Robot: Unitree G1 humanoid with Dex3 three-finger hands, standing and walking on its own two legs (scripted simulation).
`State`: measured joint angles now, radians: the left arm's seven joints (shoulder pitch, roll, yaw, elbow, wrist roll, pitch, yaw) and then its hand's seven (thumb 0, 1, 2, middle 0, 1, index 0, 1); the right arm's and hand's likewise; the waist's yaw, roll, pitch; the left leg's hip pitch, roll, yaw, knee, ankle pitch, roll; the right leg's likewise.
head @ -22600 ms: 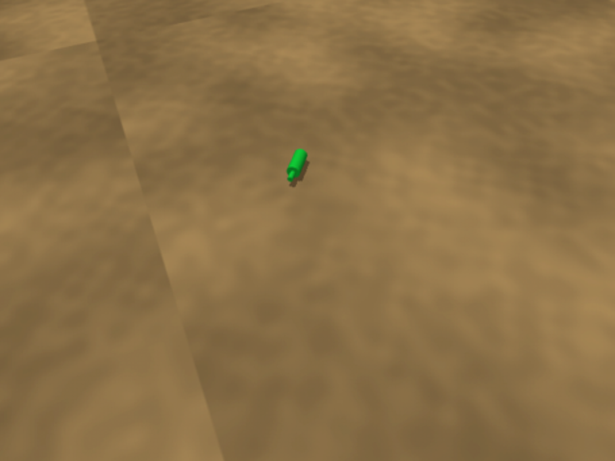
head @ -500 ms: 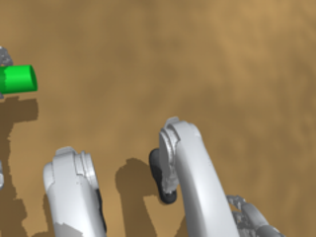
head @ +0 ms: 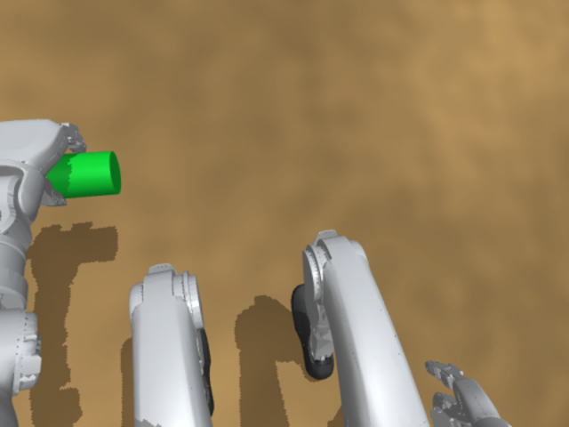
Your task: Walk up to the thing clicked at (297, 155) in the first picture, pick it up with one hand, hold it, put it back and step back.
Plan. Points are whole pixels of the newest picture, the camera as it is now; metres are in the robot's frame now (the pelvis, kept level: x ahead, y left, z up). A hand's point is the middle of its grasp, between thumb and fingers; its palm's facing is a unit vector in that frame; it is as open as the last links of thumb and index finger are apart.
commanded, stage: lift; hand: left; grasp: from above
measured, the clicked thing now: (45, 177) +0.48 +0.29 -0.18
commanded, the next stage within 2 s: hold in 1.20 s
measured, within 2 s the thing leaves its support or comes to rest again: neither
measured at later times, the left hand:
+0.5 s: hand out of the picture +0.40 +0.25 +0.06, palm faces -0.46 -0.06 -0.89, open 9.3 cm
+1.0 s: hand out of the picture +0.36 +0.22 +0.20, palm faces -0.46 -0.06 -0.88, open 9.3 cm
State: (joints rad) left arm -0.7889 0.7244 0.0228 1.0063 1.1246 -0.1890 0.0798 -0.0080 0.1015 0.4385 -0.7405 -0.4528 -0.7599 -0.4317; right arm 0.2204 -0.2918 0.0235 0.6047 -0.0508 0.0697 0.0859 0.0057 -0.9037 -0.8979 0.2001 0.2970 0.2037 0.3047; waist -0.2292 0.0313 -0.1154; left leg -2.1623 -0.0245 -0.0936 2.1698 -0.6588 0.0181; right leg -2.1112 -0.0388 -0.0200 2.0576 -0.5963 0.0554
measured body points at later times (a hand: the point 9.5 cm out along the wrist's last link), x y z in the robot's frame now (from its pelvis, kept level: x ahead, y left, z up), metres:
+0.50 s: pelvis +0.02 -0.01 +0.15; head +0.17 +0.02 +0.57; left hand +0.42 +0.25 +0.11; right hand +0.14 -0.28 +0.03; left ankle +0.08 +0.11 -0.37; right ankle +0.12 -0.15 -0.37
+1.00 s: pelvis +0.05 -0.01 +0.29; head +0.12 -0.01 +0.74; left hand +0.38 +0.22 +0.25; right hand +0.15 -0.28 +0.17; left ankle +0.08 +0.11 -0.37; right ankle +0.12 -0.15 -0.37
